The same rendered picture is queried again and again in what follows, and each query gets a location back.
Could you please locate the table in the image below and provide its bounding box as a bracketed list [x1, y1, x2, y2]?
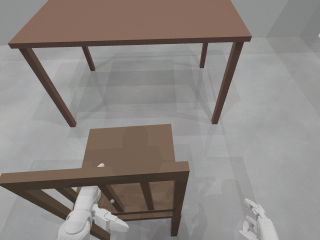
[8, 0, 252, 128]

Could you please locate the robot left hand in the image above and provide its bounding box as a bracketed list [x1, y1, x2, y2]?
[73, 163, 129, 233]

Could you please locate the robot right hand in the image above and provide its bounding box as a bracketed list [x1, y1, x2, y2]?
[239, 198, 279, 240]

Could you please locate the robot left forearm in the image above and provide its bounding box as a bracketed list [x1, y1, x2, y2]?
[56, 209, 93, 240]

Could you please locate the chair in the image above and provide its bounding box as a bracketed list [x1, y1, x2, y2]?
[0, 124, 190, 240]

